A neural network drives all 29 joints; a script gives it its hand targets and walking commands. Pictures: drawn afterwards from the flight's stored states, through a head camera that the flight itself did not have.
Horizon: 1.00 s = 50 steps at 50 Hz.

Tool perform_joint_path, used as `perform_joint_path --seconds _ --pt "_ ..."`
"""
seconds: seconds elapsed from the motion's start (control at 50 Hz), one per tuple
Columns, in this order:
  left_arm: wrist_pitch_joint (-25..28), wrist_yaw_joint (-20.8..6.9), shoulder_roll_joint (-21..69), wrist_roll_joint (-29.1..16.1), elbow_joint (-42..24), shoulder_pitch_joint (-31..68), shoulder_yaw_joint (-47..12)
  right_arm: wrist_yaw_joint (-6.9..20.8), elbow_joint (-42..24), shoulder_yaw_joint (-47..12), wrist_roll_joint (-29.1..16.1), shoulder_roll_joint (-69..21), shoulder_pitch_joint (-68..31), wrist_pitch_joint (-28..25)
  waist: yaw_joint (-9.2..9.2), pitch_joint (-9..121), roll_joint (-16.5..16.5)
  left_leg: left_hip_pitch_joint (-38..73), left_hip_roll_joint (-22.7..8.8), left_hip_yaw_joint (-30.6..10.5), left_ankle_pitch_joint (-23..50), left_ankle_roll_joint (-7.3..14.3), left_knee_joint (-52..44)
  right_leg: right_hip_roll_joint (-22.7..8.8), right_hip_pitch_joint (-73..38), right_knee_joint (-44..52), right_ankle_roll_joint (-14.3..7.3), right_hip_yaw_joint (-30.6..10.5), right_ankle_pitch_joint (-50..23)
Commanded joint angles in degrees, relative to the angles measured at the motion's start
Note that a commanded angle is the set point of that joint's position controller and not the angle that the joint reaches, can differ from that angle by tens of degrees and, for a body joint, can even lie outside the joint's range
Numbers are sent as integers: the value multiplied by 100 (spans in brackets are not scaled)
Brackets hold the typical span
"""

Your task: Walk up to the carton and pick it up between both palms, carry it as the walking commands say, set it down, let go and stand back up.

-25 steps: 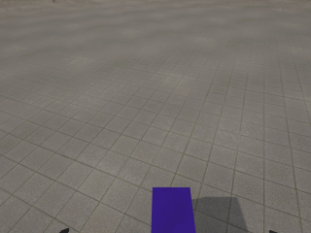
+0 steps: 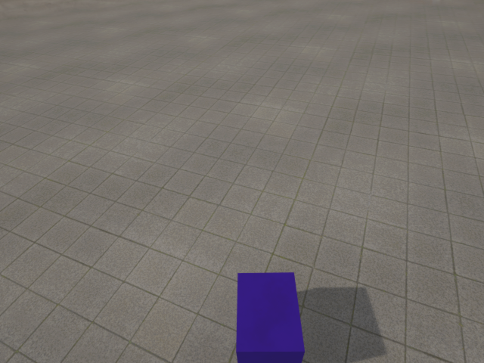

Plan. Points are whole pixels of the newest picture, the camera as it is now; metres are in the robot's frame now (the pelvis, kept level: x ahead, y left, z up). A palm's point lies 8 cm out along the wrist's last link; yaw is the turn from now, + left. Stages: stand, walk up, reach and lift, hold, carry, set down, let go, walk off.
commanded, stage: stand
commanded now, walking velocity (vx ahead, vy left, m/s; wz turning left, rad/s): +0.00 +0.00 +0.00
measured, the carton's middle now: (267, 323) +0.45 -0.04 -0.65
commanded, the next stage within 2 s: none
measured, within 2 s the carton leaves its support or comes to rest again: neither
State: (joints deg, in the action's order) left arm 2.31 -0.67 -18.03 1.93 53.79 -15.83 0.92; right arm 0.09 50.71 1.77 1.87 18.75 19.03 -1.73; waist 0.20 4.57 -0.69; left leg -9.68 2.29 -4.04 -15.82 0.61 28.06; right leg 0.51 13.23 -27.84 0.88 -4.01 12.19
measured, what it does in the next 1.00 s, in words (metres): stands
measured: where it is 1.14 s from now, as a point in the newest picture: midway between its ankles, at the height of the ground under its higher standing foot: outside the picture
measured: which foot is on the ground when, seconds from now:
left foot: down 0.00-1.00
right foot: down 0.00-1.00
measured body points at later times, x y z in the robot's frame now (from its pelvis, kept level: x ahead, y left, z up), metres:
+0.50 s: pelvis -0.01 -0.01 +0.00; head -0.05 -0.01 +0.45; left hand +0.05 +0.29 -0.12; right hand +0.04 -0.30 -0.13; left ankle -0.01 +0.12 -0.74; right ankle +0.03 -0.13 -0.74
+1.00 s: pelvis -0.01 +0.00 +0.00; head -0.03 -0.01 +0.45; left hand +0.05 +0.30 -0.12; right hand +0.04 -0.30 -0.13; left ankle -0.01 +0.12 -0.74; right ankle +0.03 -0.13 -0.74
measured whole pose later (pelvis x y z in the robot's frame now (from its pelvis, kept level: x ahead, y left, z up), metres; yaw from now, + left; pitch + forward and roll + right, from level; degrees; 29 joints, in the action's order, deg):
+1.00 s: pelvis -0.01 +0.00 +0.00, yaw +0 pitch -3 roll +0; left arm 1.6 -0.4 -20.3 0.5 62.8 -10.0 -1.2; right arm 0.1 60.9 0.0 0.3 19.8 13.6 -1.4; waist 0.1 -0.4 0.1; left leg -8.0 2.1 -4.5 -12.7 0.2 24.0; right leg 0.4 11.4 -23.8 0.7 -3.7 9.2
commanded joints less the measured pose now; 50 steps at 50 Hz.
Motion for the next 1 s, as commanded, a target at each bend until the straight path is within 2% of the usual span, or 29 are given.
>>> perform_joint_path --seconds 0.0,0.06,0.12,0.14,0.16,0.2,0.24,0.26,0.28,0.3,0.38,0.4,0.46,0.48,0.5,0.52,0.56,0.62,0.66,0.68,0.7,0.72,0.74,0.76,0.82,0.86,0.88,0.94,0.98 --pt "122 68 -1140 -29 -400 353 261 -98 -279 239 -58 1112 -170 -156 33 -676 345 -447 -510 -566 148 171 -840 -452 6 683 -287 -592 360" --pt "69 145 -1102 -72 -253 420 198 -92 -193 213 -41 1175 -380 -143 28 -696 -147 -550 -626 -671 -167 283 -878 -544 45 757 -384 -729 234" --pt "72 118 -1339 -93 -65 468 231 -60 -50 181 -77 1164 -313 -103 -6 -701 123 -567 -580 -708 -202 224 -864 -520 19 836 -376 -693 586" --pt "60 118 -1244 -68 -73 289 249 -90 19 191 -39 1180 -143 -149 46 -643 -165 -555 -613 -656 -345 259 -891 -584 -86 798 -430 -818 541" --pt "44 99 -1332 -63 -68 506 211 -93 24 144 -29 1091 -310 -174 -15 -1141 154 -722 -600 -686 -240 263 -967 -561 175 810 -386 -742 610" --pt "48 105 -1293 -58 -58 313 183 -94 73 173 -104 1212 -352 -153 46 -733 60 -419 -605 -706 12 267 -908 -523 -65 849 -377 -668 391" --pt "83 74 -1251 -44 10 568 180 -63 36 148 -74 1194 -520 -159 -35 -625 48 -507 -628 -707 -153 243 -955 -462 -60 763 -308 -564 409" --pt "111 77 -1217 -63 -37 564 169 -81 118 149 -105 1273 -574 -147 24 -559 165 -476 -689 -731 -55 225 -942 -482 -197 842 -315 -588 357" --pt "84 87 -1355 -78 53 565 161 -48 152 131 -105 1280 -574 -129 0 -786 -5 -379 -608 -664 -40 213 -924 -540 123 915 -323 -767 579" --pt "57 112 -1374 -74 77 606 199 -47 168 122 -123 1189 -532 -124 -50 -683 261 -398 -596 -621 96 195 -901 -488 -39 862 -263 -607 503" --pt "89 107 -1315 -108 196 565 135 -51 337 89 -151 1182 -417 -136 13 -863 -164 -592 -656 -621 108 221 -948 -615 -228 890 -369 -703 331" --pt "69 125 -1268 -103 193 593 106 -70 338 132 -117 1314 -573 -122 11 -703 199 -443 -655 -641 197 224 -983 -582 -274 918 -394 -695 76" --pt "112 110 -1373 -156 159 630 133 -52 427 50 -138 1167 -544 -148 67 -899 3 -614 -675 -672 -10 256 -956 -574 -121 900 -315 -661 218" --pt "86 112 -1394 -119 233 724 132 -55 455 16 -118 1103 -658 -125 74 -971 242 -563 -697 -617 34 275 -956 -628 -68 1033 -337 -768 494" --pt "73 99 -1294 -151 302 578 96 -46 440 102 -158 1366 -525 -91 -8 -502 147 -243 -637 -581 -37 222 -942 -638 -141 1052 -340 -760 597" --pt "54 107 -1295 -105 334 541 80 -67 459 110 -162 1378 -551 -110 -13 -579 353 -330 -656 -612 -148 217 -957 -592 -177 1070 -304 -715 588" --pt "75 109 -1385 -64 326 842 101 -66 465 29 -111 1199 -613 -123 -81 -782 66 -424 -659 -535 -68 216 -944 -662 -137 1087 -365 -732 613" --pt "87 107 -1368 -157 406 738 81 -51 544 42 -145 1260 -567 -94 33 -669 -34 -453 -682 -614 262 225 -971 -652 -379 941 -328 -686 87" --pt "78 105 -1488 -110 410 734 107 -54 564 84 -164 1339 -626 -101 57 -753 34 -298 -627 -572 188 170 -999 -576 -154 1010 -303 -669 399" --pt "43 124 -1452 -139 410 847 102 -56 554 60 -203 1246 -709 -105 -6 -753 258 -433 -735 -711 194 202 -1049 -604 -261 976 -325 -622 237" --pt "25 100 -1308 -155 456 701 39 -44 561 41 -204 1247 -547 -93 -5 -640 286 -289 -646 -581 36 196 -1024 -626 -137 1072 -291 -688 638" --pt "28 98 -1233 -135 460 747 -1 -43 545 66 -152 1345 -712 -131 47 -715 59 -284 -636 -539 59 182 -1001 -617 -56 1068 -289 -697 638" --pt "45 123 -1396 -108 370 1021 38 -63 566 50 -143 1207 -707 -107 6 -730 231 -410 -645 -575 50 176 -1087 -614 -189 1081 -302 -616 574" --pt "15 144 -1435 -109 374 952 70 -20 546 65 -123 1246 -756 -107 56 -850 -129 -503 -604 -507 -121 169 -950 -593 -122 1154 -282 -670 652" --pt "32 112 -1271 -147 510 855 23 -52 610 52 -171 1347 -683 -115 -69 -558 149 -396 -750 -640 -7 203 -1066 -573 -347 970 -294 -524 260" --pt "30 113 -1448 -127 550 807 64 -36 648 51 -160 1343 -606 -66 66 -614 43 -364 -716 -584 60 178 -1089 -581 -362 889 -250 -521 248" --pt "33 103 -1355 -170 580 770 24 -33 667 34 -146 1296 -721 -58 27 -751 -86 -444 -699 -610 26 186 -1100 -575 -364 935 -275 -551 225" --pt "21 77 -1484 -142 562 905 48 -67 679 15 -156 1190 -775 -107 17 -817 221 -482 -736 -648 115 229 -1062 -623 -325 954 -352 -640 119" --pt "27 102 -1375 -121 579 948 10 -45 647 58 -171 1283 -962 -101 8 -627 -299 -287 -709 -604 467 168 -1064 -558 -307 862 -293 -573 -23"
